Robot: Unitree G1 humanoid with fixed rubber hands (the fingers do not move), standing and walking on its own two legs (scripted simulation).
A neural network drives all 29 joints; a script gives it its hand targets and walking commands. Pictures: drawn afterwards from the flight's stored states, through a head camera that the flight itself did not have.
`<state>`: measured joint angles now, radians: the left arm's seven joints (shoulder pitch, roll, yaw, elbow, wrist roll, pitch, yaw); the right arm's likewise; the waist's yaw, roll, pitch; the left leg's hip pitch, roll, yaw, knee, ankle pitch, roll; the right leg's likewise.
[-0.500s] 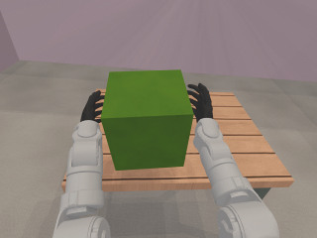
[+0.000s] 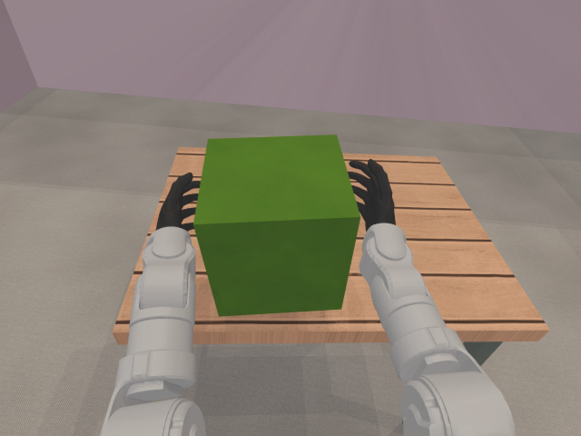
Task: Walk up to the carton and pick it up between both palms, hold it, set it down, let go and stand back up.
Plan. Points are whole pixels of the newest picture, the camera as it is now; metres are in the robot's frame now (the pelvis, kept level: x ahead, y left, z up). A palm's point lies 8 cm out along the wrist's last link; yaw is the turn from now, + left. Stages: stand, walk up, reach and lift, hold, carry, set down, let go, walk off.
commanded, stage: set down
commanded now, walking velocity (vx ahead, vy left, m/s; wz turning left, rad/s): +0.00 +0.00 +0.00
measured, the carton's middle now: (276, 226) +0.41 +0.01 +0.10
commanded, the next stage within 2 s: none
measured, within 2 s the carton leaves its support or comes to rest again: rests again in 1.82 s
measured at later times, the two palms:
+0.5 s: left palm (188, 245) +0.37 +0.13 +0.10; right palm (380, 229) +0.38 -0.15 +0.12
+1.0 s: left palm (186, 259) +0.37 +0.14 +0.07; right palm (370, 234) +0.39 -0.14 +0.10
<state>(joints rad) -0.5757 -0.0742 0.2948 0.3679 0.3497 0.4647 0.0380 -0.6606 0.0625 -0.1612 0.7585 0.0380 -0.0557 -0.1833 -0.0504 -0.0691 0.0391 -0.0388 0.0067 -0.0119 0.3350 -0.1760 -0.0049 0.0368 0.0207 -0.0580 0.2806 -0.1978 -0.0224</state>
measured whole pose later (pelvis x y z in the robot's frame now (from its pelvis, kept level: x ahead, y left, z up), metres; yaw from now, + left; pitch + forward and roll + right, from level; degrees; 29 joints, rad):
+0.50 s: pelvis +0.00 -0.01 +0.00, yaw -1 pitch -4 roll +0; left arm -0.60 -0.10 0.34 0.58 0.35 0.34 0.07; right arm -0.68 0.08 -0.30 0.89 -0.07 -0.10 -0.14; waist -0.02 -0.06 0.00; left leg -0.09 0.02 0.00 0.32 -0.17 -0.02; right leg -0.03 0.03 -0.06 0.29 -0.20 -0.04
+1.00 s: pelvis +0.01 -0.01 +0.00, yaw -2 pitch +0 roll +0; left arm -0.58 -0.12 0.42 0.68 0.35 0.20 0.07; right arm -0.71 0.11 -0.44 0.97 -0.22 -0.17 -0.09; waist 0.01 -0.05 -0.04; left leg -0.15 0.03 0.02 0.31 -0.16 -0.02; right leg -0.10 0.03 -0.05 0.29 -0.19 -0.04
